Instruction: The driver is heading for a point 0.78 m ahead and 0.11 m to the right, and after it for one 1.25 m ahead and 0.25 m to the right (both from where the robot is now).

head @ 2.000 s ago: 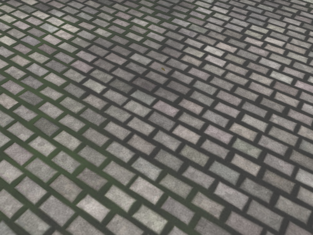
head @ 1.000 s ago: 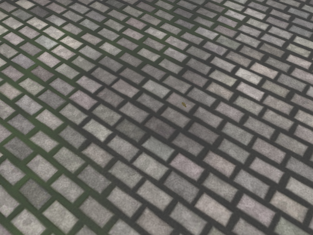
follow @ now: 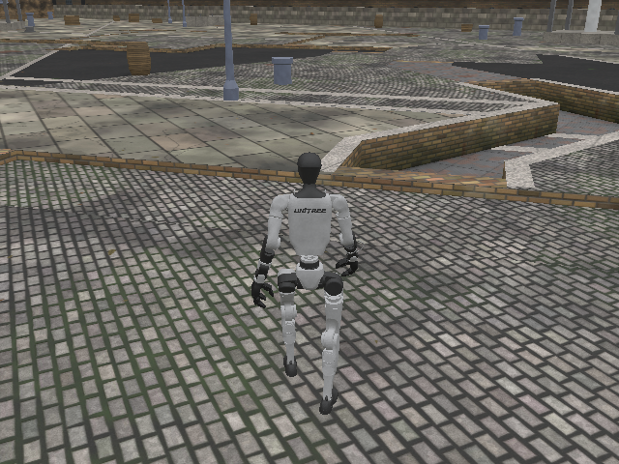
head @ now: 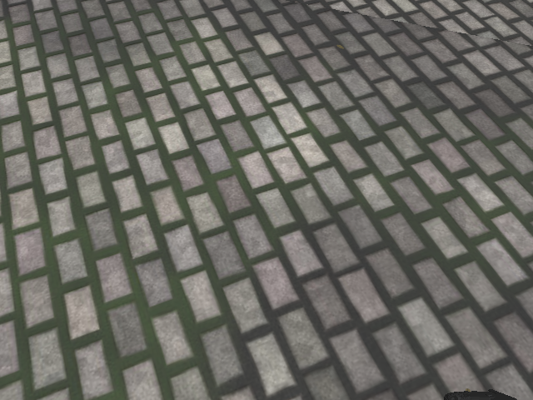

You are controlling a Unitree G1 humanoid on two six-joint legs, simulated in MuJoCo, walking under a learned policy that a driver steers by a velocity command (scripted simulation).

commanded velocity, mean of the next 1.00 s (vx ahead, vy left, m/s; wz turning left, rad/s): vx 0.10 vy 0.00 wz -0.19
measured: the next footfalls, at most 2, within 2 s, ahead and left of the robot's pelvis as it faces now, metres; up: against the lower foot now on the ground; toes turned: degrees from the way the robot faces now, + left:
left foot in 0.08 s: +0.19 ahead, +0.09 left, +0.00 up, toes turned +7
right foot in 0.66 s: +0.16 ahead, -0.09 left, +0.00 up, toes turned -9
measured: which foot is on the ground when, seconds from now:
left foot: up 0.00-0.06, down 0.08-0.66, up 0.68-1.00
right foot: down 0.00-0.06, up 0.08-0.64, down 0.66-1.00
